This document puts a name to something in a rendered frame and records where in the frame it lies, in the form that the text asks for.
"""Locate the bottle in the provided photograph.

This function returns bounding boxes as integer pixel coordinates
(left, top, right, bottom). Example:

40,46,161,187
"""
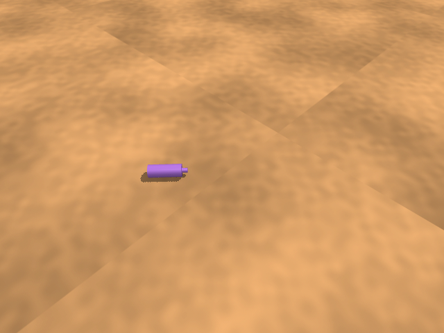
147,164,188,178

